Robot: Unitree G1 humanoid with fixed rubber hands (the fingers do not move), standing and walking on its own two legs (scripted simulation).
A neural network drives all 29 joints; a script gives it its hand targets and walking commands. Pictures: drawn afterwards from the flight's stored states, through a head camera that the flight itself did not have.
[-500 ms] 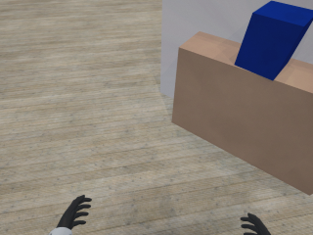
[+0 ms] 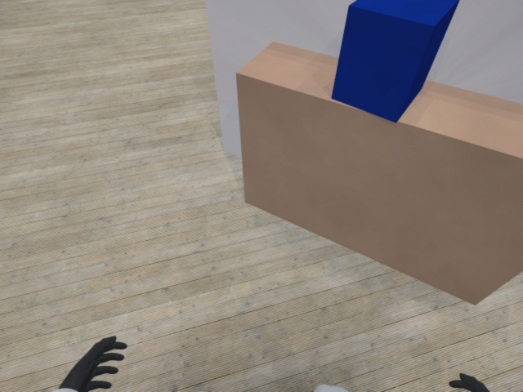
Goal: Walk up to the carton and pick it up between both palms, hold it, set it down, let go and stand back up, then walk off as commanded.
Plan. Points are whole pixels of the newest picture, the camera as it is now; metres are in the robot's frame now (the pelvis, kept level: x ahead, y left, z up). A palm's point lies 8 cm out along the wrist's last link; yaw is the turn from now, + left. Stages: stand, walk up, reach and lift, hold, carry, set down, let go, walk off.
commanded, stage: walk up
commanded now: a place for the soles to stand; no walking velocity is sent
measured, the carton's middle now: (390, 52) +0.93 -0.30 +0.07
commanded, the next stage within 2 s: none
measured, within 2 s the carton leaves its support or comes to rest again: neither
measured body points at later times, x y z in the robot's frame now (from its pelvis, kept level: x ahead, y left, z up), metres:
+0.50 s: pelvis +0.12 -0.04 +0.02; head +0.13 -0.02 +0.47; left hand +0.24 +0.25 -0.08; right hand +0.19 -0.38 -0.04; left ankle +0.16 +0.08 -0.70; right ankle +0.09 -0.19 -0.64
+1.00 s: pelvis +0.23 -0.14 +0.00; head +0.25 -0.16 +0.45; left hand +0.36 +0.15 -0.08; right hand +0.28 -0.47 -0.10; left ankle +0.32 -0.03 -0.67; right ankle +0.22 -0.26 -0.70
